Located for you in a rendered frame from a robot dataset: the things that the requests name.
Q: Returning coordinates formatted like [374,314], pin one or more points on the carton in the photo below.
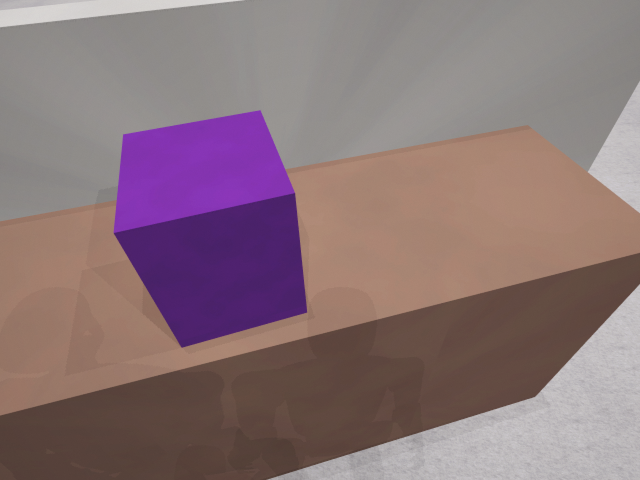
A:
[207,216]

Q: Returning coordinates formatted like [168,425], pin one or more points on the pedestal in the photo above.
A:
[442,281]

